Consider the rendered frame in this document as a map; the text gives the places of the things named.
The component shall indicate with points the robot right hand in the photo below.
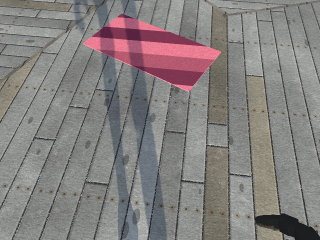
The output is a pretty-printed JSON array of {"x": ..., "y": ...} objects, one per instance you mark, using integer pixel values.
[{"x": 287, "y": 225}]

